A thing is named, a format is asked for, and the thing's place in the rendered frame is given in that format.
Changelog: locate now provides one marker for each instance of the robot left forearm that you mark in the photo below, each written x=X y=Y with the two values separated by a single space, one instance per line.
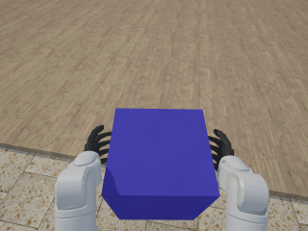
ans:
x=75 y=194

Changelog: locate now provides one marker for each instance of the robot right forearm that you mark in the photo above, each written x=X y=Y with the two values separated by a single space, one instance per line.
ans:
x=247 y=196

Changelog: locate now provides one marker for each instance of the robot left hand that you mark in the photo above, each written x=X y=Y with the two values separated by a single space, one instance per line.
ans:
x=94 y=143

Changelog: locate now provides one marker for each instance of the robot right hand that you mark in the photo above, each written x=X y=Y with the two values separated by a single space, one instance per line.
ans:
x=223 y=148

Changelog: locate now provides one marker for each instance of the carton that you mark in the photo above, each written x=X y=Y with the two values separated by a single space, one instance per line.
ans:
x=159 y=165

